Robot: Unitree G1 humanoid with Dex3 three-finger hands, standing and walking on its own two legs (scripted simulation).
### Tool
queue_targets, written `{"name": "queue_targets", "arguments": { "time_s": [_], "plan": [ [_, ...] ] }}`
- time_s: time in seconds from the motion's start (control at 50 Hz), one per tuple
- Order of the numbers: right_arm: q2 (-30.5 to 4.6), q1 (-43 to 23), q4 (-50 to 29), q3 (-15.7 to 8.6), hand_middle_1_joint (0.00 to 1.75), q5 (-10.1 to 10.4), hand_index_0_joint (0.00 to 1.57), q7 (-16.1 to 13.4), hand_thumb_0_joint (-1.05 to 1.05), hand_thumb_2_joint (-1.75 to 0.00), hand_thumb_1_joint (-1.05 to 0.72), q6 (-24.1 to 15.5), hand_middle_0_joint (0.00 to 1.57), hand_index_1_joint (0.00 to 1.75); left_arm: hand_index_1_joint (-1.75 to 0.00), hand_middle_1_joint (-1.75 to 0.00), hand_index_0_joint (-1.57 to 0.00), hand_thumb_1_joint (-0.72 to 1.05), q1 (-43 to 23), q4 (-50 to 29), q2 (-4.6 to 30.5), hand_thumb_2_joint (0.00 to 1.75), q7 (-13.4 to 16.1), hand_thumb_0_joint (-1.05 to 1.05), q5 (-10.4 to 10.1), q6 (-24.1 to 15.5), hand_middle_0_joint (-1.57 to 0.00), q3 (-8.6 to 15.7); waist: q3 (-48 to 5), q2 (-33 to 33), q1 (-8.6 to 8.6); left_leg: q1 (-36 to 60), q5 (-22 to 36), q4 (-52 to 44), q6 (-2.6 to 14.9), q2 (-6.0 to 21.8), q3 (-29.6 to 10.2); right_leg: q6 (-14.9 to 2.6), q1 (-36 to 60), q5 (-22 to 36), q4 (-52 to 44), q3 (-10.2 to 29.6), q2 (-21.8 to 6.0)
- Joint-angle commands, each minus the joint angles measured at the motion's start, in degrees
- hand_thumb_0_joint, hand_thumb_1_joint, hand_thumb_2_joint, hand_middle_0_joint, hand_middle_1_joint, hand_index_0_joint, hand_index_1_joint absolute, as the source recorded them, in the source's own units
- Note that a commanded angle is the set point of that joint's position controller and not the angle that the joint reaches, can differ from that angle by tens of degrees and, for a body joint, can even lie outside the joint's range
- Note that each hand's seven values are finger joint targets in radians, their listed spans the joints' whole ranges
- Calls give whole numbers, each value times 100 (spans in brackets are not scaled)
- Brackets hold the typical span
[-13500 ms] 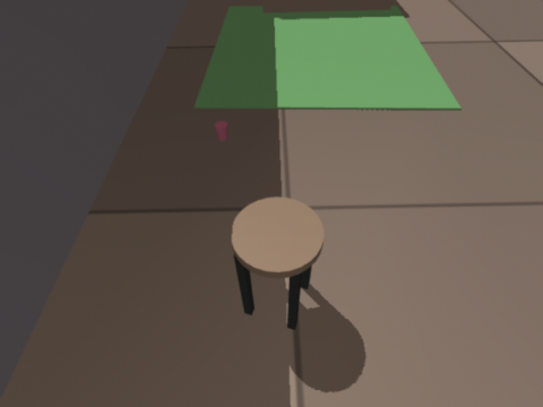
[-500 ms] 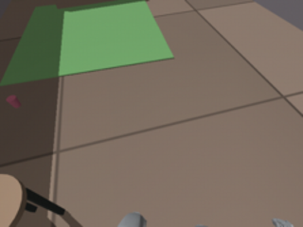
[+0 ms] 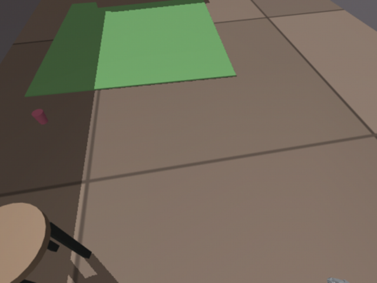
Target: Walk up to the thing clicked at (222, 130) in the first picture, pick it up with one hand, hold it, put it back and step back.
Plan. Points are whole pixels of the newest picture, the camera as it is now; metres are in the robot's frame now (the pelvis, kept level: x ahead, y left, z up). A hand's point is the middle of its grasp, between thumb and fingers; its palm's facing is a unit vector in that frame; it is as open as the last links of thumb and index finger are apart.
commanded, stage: walk up
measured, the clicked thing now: (40, 117) +1.29 +1.14 -0.70
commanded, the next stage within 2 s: stand in 0.48 s
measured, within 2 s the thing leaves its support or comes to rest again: neither
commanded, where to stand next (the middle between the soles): +0.07 +0.01 m, yaw -2 degrees
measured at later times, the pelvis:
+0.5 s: pelvis +0.01 +0.00 +0.03, yaw +0 degrees
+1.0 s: pelvis +0.01 -0.02 +0.03, yaw -1 degrees
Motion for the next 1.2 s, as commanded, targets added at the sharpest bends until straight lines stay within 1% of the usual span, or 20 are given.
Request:
{"name": "queue_targets", "arguments": {
  "time_s": [0.0,0.02,0.04,0.06,0.1,0.22,0.34,0.36,0.44,0.48,0.54,0.62,0.7,0.8,0.84,0.88,0.9,0.96,1.06,1.18],
  "plan": [
    [-1395,-264,-201,-313,30,-39,20,6,0,-90,-90,-232,20,30,-30,-30,-20,90,-383,-264,1293,90,28,0,-41,-82,-20,270,-543,-116,4,494,221,-1502,524,852,-1346,-328,-319,304,-991,422,-168],
    [-1388,-317,-140,-272,30,-13,20,30,0,-90,-90,-235,20,30,-30,-30,-20,90,-315,-155,1293,90,23,0,-31,-80,-20,274,-586,-56,72,168,-76,-1641,603,1013,-1472,-316,151,-88,-1013,335,-75],
    [-1303,-352,-58,-224,30,-21,20,41,0,-90,-90,-222,20,30,-30,-30,-20,90,-335,-48,1248,90,18,0,-23,-97,-20,269,-550,-143,85,-28,-51,-1708,505,947,-1375,-339,425,-127,-1213,405,-93],
    [-1237,-461,-7,-183,30,-19,20,48,0,-90,-90,-210,20,30,-30,-30,-20,90,-373,-8,1237,90,4,0,-23,-113,-20,261,-534,-161,81,-31,-112,-1722,386,764,-1086,-395,525,-111,-1486,509,-200],
    [-1197,-451,147,-148,30,-44,20,48,0,-90,-90,-209,20,30,-30,-30,-20,90,-498,67,1278,90,-11,0,-45,-138,-20,248,-590,61,-6,191,91,-1774,218,562,-839,-444,561,254,-1674,623,-357],
    [-1106,-606,435,-61,30,-13,20,44,0,-90,-90,-245,20,30,-30,-30,-20,90,-632,380,1194,90,-17,0,-95,-146,-20,194,-809,203,48,701,1199,-2059,184,693,-802,-313,925,1042,-1942,397,-324],
    [-1051,-800,618,-53,30,-1,20,38,0,-90,-90,-215,20,30,-30,-30,-20,90,-679,661,1167,90,-26,0,-68,-122,-20,164,-806,154,61,941,1307,-2271,125,685,-693,-244,1042,1173,-2312,377,-382],
    [-1052,-730,653,-64,30,-3,20,32,0,-90,-90,-207,20,30,-30,-30,-20,90,-785,655,1187,90,-28,0,-56,-124,-20,169,-796,37,1,935,1256,-2302,101,654,-648,-246,1074,1180,-2371,391,-396],
    [-1074,-772,750,-83,30,-17,20,31,0,-90,-90,-188,20,30,-30,-30,-20,90,-822,753,1172,90,-32,0,-27,-113,-20,171,-769,36,-16,941,946,-2456,92,655,-652,-225,1096,1029,-2493,369,-406],
    [-954,-739,810,-60,30,-32,20,35,0,-90,-90,-233,20,30,-30,-30,-20,90,-769,857,1101,90,-41,0,-28,-92,-20,126,-657,-176,-55,1032,1021,-2579,31,723,-659,-213,968,916,-2573,442,-405],
    [-1028,-820,829,-94,30,-51,20,22,0,-90,-90,-259,20,30,-30,-30,-20,90,-803,855,1097,90,-32,0,-36,-117,-20,131,-831,-57,-28,1191,1603,-2469,27,748,-562,-197,1137,1332,-2595,490,-461],
    [-980,-837,866,-82,30,-32,20,12,0,-90,-90,-270,20,30,-30,-30,-20,90,-765,888,1120,90,-27,0,-40,-120,-20,141,-892,-5,-35,1328,1892,-2498,4,784,-507,-193,1232,1647,-2586,476,-453],
    [-932,-823,900,-68,30,-34,20,9,0,-90,-90,-246,20,30,-30,-30,-20,90,-800,886,1148,90,-28,0,-30,-84,-20,158,-689,-101,-45,1176,1339,-2642,-45,736,-483,-198,1118,1162,-2703,505,-427],
    [-989,-756,945,-69,30,-45,20,-9,0,-90,-90,-271,20,30,-30,-30,-20,90,-766,858,1078,90,-38,0,-36,-87,-20,164,-942,48,-36,1299,1796,-2572,-42,785,-417,-203,1306,1639,-2620,519,-450],
    [-971,-786,956,-66,30,-35,20,-18,0,-90,-90,-258,20,30,-30,-30,-20,90,-735,883,1090,90,-30,0,-38,-79,-20,174,-887,6,-18,1296,1722,-2557,-36,790,-426,-195,1324,1602,-2651,527,-455],
    [-910,-766,955,-47,30,-35,20,-11,0,-90,-90,-240,20,30,-30,-30,-20,90,-739,874,1113,90,-30,0,-17,-57,-20,177,-688,-100,-32,1215,1363,-2661,-69,751,-439,-189,1102,1194,-2730,494,-401],
    [-955,-798,940,-62,30,-38,20,-12,0,-90,-90,-246,20,30,-30,-30,-20,90,-763,860,1083,90,-24,0,-18,-61,-20,178,-800,-58,-23,1292,1582,-2598,-45,788,-440,-194,1212,1382,-2703,517,-427],
    [-924,-708,967,-52,30,-41,20,-11,0,-90,-90,-239,20,30,-30,-30,-20,90,-771,840,1092,90,-27,0,-34,-56,-20,180,-776,-119,-51,1306,1559,-2596,-76,767,-411,-205,1154,1317,-2744,538,-422],
    [-936,-642,971,-38,30,-42,20,-25,0,-90,-90,-261,20,30,-30,-30,-20,90,-733,828,1081,90,-32,0,-42,-66,-20,199,-960,-84,-45,1385,2014,-2520,-61,814,-381,-211,1363,1944,-2625,519,-442],
    [-927,-636,963,-21,30,-45,20,-17,0,-90,-90,-223,20,30,-30,-30,-20,90,-784,810,1063,90,-21,0,-40,-52,-20,189,-748,-172,-57,1237,1620,-2554,-82,777,-360,-191,1287,1539,-2786,511,-428]
  ]
}}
